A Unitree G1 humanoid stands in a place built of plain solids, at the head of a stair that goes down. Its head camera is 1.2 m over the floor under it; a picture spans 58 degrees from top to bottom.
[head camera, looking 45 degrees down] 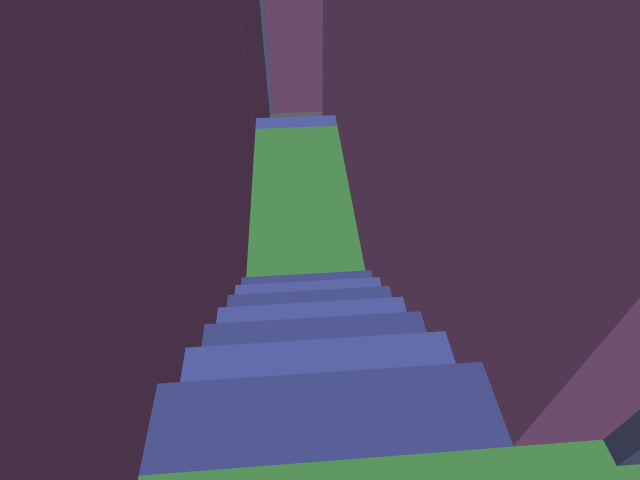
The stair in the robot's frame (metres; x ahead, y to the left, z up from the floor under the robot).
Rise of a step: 0.21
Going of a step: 0.25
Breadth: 0.98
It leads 4 degrees to the left of straight ahead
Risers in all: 7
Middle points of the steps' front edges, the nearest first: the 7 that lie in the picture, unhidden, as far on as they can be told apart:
0.64 -0.01 0.00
0.89 0.01 -0.21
1.14 0.03 -0.43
1.38 0.05 -0.64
1.63 0.06 -0.86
1.88 0.08 -1.07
2.13 0.10 -1.29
